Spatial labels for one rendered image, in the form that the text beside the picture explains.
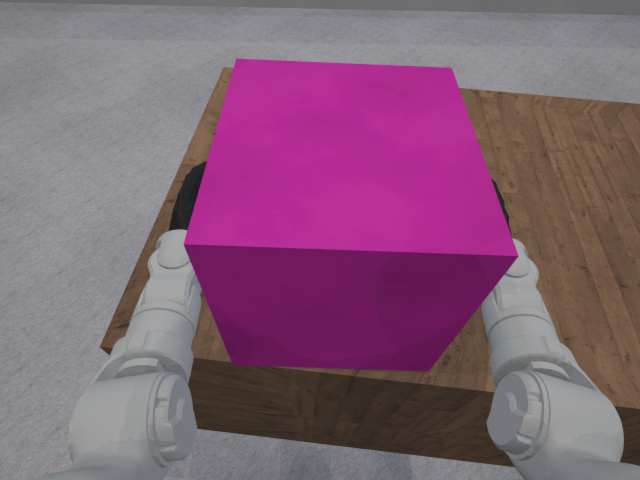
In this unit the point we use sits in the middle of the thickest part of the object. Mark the carton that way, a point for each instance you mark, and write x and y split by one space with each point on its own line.
346 217

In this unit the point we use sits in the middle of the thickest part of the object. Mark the pedestal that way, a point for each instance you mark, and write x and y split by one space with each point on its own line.
568 170

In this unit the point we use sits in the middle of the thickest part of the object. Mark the robot right upper arm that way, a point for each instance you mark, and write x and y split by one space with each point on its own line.
553 429

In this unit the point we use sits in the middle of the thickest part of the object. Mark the robot left upper arm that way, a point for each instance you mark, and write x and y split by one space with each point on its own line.
131 428

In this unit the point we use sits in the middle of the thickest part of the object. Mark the right robot forearm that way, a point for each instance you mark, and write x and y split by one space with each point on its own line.
520 331

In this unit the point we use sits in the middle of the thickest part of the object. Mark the right robot hand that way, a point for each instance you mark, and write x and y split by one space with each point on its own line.
501 203

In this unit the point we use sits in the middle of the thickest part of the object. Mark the left robot hand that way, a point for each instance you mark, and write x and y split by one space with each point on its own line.
186 199

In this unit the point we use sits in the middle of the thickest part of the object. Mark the left robot forearm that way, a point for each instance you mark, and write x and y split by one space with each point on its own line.
164 322

